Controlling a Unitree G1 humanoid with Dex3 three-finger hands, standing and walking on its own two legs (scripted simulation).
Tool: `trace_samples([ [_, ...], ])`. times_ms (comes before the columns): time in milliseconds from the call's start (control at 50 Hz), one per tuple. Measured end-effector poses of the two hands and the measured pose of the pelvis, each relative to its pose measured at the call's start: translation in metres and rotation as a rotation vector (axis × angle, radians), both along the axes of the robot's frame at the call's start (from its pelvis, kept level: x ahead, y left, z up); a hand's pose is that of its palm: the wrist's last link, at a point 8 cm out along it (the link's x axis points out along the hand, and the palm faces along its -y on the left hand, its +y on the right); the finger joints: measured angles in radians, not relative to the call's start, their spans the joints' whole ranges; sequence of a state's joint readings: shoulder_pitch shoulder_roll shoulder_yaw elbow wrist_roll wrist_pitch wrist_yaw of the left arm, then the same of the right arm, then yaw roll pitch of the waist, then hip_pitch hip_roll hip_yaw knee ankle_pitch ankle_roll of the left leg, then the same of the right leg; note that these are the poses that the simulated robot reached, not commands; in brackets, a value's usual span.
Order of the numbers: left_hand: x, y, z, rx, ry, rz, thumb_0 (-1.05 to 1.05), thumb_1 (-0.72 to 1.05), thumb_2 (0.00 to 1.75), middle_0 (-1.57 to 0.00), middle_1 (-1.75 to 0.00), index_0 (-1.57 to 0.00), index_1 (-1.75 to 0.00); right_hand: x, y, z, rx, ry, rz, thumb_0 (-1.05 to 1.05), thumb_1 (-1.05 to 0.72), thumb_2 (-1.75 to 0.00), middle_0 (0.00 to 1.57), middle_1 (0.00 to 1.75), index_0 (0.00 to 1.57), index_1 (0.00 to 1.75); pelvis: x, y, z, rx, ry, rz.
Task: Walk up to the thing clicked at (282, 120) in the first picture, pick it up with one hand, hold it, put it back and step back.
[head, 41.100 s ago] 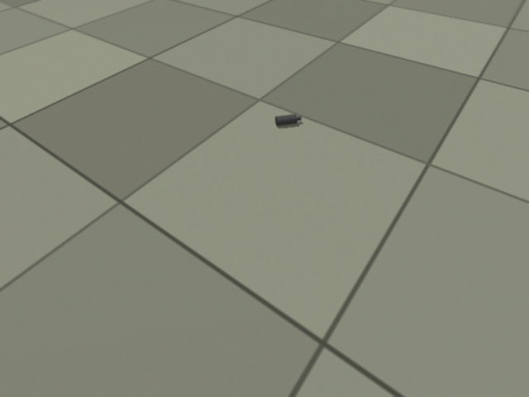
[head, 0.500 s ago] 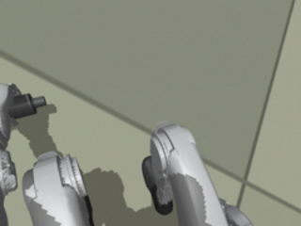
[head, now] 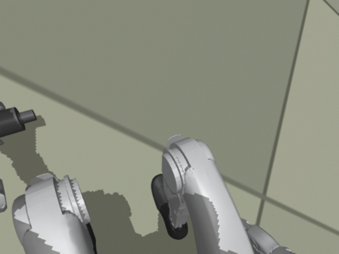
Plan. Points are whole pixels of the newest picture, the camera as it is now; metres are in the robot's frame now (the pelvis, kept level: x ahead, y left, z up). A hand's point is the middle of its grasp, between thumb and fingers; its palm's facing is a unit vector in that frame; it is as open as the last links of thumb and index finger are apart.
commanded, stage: rest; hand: left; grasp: from above
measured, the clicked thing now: out of the picture +0.44 +0.30 -0.27
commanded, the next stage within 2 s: open in 0.06 s
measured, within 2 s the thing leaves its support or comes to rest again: rests again in 0.60 s
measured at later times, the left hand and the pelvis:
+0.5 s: hand out of the picture +0.43 +0.31 -0.24, palm faces -0.43 -0.15 -0.89, open 9.8 cm; pelvis -0.01 +0.00 +0.00, yaw -1 degrees
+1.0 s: hand out of the picture +0.43 +0.31 -0.24, palm faces -0.45 -0.15 -0.88, open 13.4 cm; pelvis -0.01 +0.00 +0.00, yaw -1 degrees
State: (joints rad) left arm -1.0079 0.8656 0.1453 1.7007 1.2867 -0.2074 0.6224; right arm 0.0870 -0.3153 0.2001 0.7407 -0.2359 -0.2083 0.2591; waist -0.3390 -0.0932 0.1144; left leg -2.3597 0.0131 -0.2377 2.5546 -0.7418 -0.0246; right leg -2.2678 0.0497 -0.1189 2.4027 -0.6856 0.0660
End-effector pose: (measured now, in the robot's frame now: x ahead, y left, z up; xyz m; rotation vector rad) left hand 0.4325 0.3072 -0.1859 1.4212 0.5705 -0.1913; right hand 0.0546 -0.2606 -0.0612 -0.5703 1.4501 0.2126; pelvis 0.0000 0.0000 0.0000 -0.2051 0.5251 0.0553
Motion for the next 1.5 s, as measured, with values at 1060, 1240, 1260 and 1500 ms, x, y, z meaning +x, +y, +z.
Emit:
trace_samples([
  [1060, 0.005, 0.004, 0.004, 0.007, -0.018, -0.019, 0.0, -0.41, 0.91, -0.17, -0.9, -0.17, -0.9, -0.011, 0.006, 0.017, 0.004, 0.0, 0.06, 0.0, -0.89, -0.89, 0.2, 0.3, 0.21, 0.3, -0.006, 0.002, 0.003, -0.024, -0.029, -0.012],
  [1240, 0.003, 0.004, 0.004, 0.017, -0.009, 0.003, 0.0, -0.47, 0.96, -0.1, -0.98, -0.11, -0.97, -0.008, 0.007, 0.014, 0.013, -0.018, 0.062, 0.0, -0.89, -0.89, 0.2, 0.3, 0.21, 0.3, -0.007, 0.002, 0.002, -0.021, -0.028, -0.01],
  [1260, 0.003, 0.004, 0.004, 0.016, -0.007, 0.003, 0.0, -0.48, 0.97, -0.1, -0.98, -0.1, -0.97, -0.008, 0.007, 0.014, 0.014, -0.017, 0.063, 0.0, -0.89, -0.89, 0.2, 0.3, 0.21, 0.3, -0.007, 0.002, 0.003, -0.021, -0.027, -0.011],
  [1500, 0.014, 0.014, 0.043, 0.043, -0.133, 0.008, 0.0, -0.49, 0.98, -0.08, -1.01, -0.1, -1.0, -0.002, 0.006, 0.007, 0.047, -0.021, 0.0, 0.0, -0.9, -0.89, 0.2, 0.3, 0.21, 0.3, -0.002, 0.0, 0.008, -0.008, 0.017, -0.001],
])
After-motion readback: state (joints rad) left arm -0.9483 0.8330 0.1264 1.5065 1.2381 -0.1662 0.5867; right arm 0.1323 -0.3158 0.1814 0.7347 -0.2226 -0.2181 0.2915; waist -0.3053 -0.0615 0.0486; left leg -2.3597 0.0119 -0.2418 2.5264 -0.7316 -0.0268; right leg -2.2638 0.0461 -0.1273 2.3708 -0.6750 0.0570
